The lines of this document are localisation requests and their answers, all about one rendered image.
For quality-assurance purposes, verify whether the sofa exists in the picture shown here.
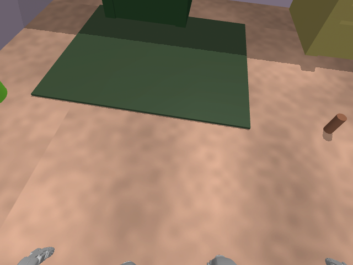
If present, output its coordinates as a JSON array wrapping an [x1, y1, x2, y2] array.
[[289, 0, 353, 60]]

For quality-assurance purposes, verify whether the can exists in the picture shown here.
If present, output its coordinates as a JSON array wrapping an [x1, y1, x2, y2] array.
[[323, 113, 347, 134]]

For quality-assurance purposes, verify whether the left robot hand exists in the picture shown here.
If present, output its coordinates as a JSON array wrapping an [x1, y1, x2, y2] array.
[[17, 247, 55, 265]]

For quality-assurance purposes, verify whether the armchair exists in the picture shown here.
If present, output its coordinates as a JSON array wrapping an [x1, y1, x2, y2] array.
[[102, 0, 192, 28]]

